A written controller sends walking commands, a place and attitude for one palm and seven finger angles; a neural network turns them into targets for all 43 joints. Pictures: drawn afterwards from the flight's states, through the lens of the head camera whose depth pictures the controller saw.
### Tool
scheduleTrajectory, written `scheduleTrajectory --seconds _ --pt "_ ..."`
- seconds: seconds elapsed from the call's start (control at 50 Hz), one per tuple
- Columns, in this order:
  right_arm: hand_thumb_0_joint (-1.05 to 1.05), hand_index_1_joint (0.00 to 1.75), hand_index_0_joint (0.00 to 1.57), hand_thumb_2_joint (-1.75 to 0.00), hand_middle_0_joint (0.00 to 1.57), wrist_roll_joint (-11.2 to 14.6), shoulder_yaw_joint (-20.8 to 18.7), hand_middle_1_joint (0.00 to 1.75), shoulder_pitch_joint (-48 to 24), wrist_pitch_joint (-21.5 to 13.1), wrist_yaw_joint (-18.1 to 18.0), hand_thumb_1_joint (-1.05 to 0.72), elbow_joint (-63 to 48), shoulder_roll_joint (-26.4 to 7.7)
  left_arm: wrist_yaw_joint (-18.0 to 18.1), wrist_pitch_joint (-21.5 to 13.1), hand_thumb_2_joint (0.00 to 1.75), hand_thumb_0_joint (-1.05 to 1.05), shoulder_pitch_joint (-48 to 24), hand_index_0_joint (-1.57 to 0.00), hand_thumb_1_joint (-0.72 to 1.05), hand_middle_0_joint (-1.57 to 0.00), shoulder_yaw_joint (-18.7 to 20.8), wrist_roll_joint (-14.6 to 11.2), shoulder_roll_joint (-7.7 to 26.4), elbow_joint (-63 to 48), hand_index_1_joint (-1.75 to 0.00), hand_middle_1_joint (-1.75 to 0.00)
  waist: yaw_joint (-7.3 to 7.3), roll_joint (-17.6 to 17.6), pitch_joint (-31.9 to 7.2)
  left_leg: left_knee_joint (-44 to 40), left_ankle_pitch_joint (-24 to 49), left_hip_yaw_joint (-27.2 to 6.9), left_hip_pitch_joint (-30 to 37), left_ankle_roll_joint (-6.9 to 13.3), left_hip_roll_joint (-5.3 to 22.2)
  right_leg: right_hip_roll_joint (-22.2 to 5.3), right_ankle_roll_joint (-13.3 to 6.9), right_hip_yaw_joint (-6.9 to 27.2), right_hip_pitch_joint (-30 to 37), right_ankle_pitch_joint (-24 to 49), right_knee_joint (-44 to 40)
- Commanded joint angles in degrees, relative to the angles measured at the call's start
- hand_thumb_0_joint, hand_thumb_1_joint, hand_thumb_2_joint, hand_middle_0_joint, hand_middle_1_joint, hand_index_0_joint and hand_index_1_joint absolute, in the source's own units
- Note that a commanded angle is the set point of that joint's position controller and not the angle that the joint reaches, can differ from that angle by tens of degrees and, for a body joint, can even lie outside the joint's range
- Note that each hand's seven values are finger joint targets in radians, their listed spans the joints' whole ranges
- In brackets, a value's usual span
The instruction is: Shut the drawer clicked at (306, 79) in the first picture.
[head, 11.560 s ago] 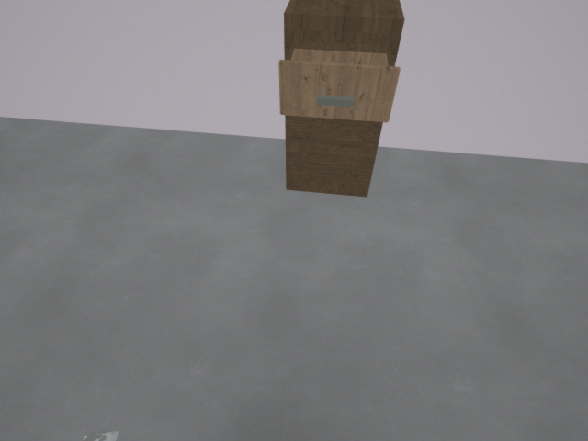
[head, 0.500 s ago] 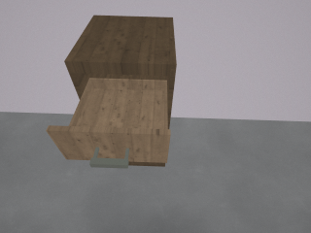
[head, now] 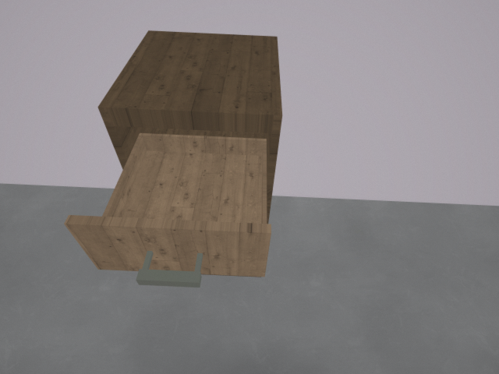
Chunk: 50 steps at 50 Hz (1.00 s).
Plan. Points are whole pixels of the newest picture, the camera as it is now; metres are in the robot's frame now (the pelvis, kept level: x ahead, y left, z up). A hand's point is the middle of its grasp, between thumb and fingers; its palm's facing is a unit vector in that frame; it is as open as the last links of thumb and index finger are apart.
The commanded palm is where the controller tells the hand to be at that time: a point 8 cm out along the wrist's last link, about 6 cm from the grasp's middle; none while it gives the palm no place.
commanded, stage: come to a stop and stand still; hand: left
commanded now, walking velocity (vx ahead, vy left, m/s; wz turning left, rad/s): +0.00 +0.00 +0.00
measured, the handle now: (172, 267) +0.32 +0.17 -0.08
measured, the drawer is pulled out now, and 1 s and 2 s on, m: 0.29 0.29 0.29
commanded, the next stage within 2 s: look again from close up in 0.20 s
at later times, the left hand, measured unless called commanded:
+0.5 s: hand out of the picture -0.01 +0.16 -0.17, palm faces +0.01 -0.98 -0.20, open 7.4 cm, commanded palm none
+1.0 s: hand out of the picture +0.08 +0.18 -0.11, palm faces +0.22 -0.94 -0.25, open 7.1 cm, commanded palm +0.08 +0.20 -0.07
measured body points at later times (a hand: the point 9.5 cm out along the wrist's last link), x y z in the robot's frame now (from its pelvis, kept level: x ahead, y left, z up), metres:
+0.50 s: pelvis +0.00 -0.01 +0.00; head +0.01 -0.01 +0.45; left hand -0.01 +0.21 -0.16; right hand +0.00 -0.23 -0.16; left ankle -0.01 +0.09 -0.74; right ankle -0.05 -0.12 -0.74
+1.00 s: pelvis -0.01 -0.02 +0.00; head -0.01 -0.03 +0.45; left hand +0.06 +0.23 -0.09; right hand +0.03 -0.25 -0.15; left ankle -0.01 +0.09 -0.74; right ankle -0.04 -0.12 -0.74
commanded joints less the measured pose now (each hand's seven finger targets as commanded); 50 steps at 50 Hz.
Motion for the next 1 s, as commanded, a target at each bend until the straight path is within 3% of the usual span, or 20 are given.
scheduleTrajectory --seconds 0.0,0.18,0.44,0.84,0.86,0.88,0.9,0.92,0.94,0.96,0.98 --pt "0.0 0.3 0.2 -0.9 0.2 -0.02 -1.2 0.3 3.52 -0.47 -0.09 -0.9 -1.2 -5.84 0.32 -0.97 0.9 0.0 4.13 -0.2 0.9 -0.2 1.22 -0.09 6.18 -1.34 -0.3 -0.3 -0.15 1.01 1.08 -3.5 18.77 -6.69 3.23 0.43 7.38 -5.11 -1.55 3.37 -3.45 15.83 -3.72" --pt "0.0 0.3 0.2 -0.9 0.2 0.01 -1.17 0.3 3.35 -0.31 0.0 -0.9 -0.7 -5.73 0.24 -1.01 0.9 0.0 3.76 -0.2 0.9 -0.2 1.28 -0.13 6.38 -1.46 -0.3 -0.3 0.01 -0.39 1.84 -4.34 17.03 -6.57 3.16 0.27 7.31 -5.28 -1.64 3.56 -3.04 16.15 -4.67" --pt "0.0 0.3 0.2 -0.9 0.2 0.04 -1.03 0.3 4.16 -0.17 0.05 -0.9 0.27 -5.35 0.13 -0.89 0.9 0.0 4.19 -0.2 0.9 -0.2 1.22 -0.16 6.12 -1.16 -0.3 -0.3 -0.03 0.38 3.36 -5.69 12.81 -6.5 2.44 0.1 7.37 -4.96 -1.83 3.81 -4.17 12.16 -5.86" --pt "0.0 0.3 0.2 -0.9 0.2 0.16 -0.93 0.3 5.2 -0.14 -0.03 -0.9 0.74 -4.47 0.21 -1.11 0.9 0.0 5.97 -0.2 0.9 -0.2 1.05 -0.12 5.29 -0.57 -0.3 -0.3 0.0 0.07 3.84 -5.48 11.75 -6.12 2.12 -0.14 7.43 -4.98 -2.12 4.41 -4.93 12.77 -6.51" --pt "0.0 0.3 0.2 -0.9 0.2 0.25 -1.1 0.3 0.26 -0.76 0.57 -0.9 -3.49 -5.91 2.09 -3.13 0.9 0.0 8.13 -0.2 0.9 -0.2 1.34 0.98 6.1 0.79 -0.3 -0.3 1.12 -0.65 5.73 6.78 17.24 -4.53 -3.77 -1.87 7.66 -7.63 -0.83 6.43 -6.05 33.11 -6.18" --pt "0.0 0.3 0.2 -0.9 0.2 2.89 -3.07 0.3 2.11 -8.26 -1.96 -0.9 -24.12 -16.16 1.02 -14.27 0.9 0.0 -32.16 -0.22 0.9 -0.22 5.11 -11.73 16.98 -87.55 -0.32 -0.32 -5.99 9.74 -23.15 -0.35 19.16 -4.19 12.91 -0.36 1.41 -2.38 -1.68 1.3 -1.87 26.75 0.43" --pt "0.0 0.3 0.2 -0.9 0.2 2.16 -1.11 0.3 -3.25 -13.47 -3.63 -0.9 -20.94 -9.92 3.44 -10.77 0.9 0.0 -10.55 -0.24 0.9 -0.24 5.15 -6.87 12.66 -72.61 -0.34 -0.34 0.25 18.36 -22.38 -0.76 27.38 -2.69 15.72 0.11 3.89 0.26 -3.04 -0.27 -3.26 15.73 2.68" --pt "0.0 0.3 0.2 -0.9 0.2 2.49 -2.47 0.3 -2.86 -15.57 -3.4 -0.9 -18.18 -10.88 6.19 -8.21 0.9 0.0 -7.91 -0.26 0.9 -0.26 2.63 -8.08 9.5 -68.69 -0.37 -0.37 -1.87 14.86 -17.53 -0.22 23.72 -3.24 9.93 -1.86 4.3 0.3 -2.46 -3.06 -6.91 8.52 2.63" --pt "0.0 0.3 0.2 -0.9 0.2 3.12 -2.34 0.3 -0.78 -15.64 -2.37 -0.9 -17.02 -8.45 4.98 -3.1 0.9 0.0 8.78 -0.28 0.9 -0.28 -3.69 -7.95 -2.95 -53.75 -0.39 -0.39 -2.23 7.63 -8.43 -0.39 15.58 -3.93 3.91 -1.06 4.68 -0.06 -1.81 -4.82 -11.01 6.77 2.36" --pt "0.0 0.3 0.2 -0.9 0.2 3.56 -2.09 0.3 -1.95 -16.0 -2.4 -0.9 -22.28 -11.06 3.59 -5.27 0.9 0.0 -1.41 -0.3 0.9 -0.3 -4.76 -10.79 -2.34 -67.6 -0.41 -0.41 -2.7 5.25 -3.63 0.19 9.35 -5.53 -1.22 -0.74 3.91 -0.35 -1.5 -5.14 -11.04 7.42 1.95" --pt "0.0 0.3 0.2 -0.9 0.2 3.2 -2.89 0.3 -3.43 -16.94 -2.84 -0.9 -23.5 -11.85 2.83 -7.71 0.9 0.0 -0.05 -0.32 0.9 -0.32 -2.06 -10.56 0.6 -67.02 -0.43 -0.43 -3.78 -0.27 -1.76 2.43 4.82 -5.49 -3.37 -0.2 3.18 0.02 -1.14 -5.01 -14.89 4.53 1.16"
